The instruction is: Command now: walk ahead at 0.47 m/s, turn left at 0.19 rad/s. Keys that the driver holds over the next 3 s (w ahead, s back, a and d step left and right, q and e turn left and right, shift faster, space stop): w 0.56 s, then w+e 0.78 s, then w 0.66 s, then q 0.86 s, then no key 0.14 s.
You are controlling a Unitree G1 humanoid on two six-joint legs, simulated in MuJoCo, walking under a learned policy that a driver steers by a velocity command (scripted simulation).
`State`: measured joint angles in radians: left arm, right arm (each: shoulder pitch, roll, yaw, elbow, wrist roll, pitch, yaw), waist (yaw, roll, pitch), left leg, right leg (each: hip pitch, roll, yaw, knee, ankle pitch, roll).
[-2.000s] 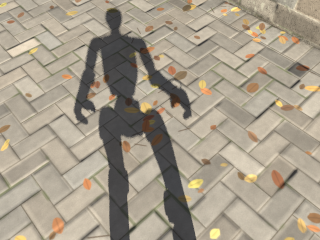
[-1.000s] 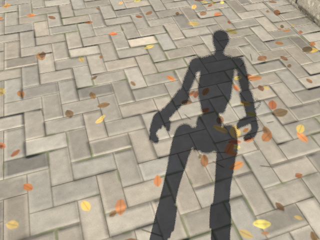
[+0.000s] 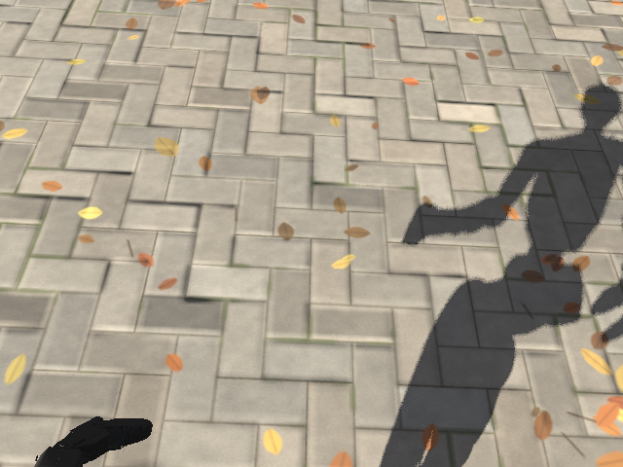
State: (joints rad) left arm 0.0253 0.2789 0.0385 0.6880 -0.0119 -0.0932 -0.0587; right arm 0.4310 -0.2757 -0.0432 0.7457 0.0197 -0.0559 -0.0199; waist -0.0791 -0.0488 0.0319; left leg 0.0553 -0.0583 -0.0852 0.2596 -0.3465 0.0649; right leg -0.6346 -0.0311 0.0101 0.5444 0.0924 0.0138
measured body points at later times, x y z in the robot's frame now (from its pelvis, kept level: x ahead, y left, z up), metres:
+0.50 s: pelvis +0.30 -0.02 +0.01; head +0.33 -0.02 +0.45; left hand +0.30 +0.26 -0.12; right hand +0.52 -0.24 -0.08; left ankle +0.48 +0.14 -0.69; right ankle +0.22 -0.12 -0.74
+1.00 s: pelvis +0.58 +0.03 +0.00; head +0.60 +0.02 +0.45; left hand +0.79 +0.25 -0.09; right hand +0.57 -0.26 -0.12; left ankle +0.51 +0.13 -0.74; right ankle +0.72 -0.15 -0.69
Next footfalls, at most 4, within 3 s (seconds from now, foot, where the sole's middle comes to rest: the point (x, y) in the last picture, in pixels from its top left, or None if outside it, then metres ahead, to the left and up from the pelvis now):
0.10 right None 0.26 -0.12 -0.77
0.62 left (223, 429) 0.55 0.13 -0.77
1.14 right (338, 318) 0.80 -0.14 -0.77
1.64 left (296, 211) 1.15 -0.06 -0.77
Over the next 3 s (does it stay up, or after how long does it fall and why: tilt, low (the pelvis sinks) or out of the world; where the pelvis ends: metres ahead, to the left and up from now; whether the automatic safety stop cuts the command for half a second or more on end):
stays up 1.28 -0.25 0.00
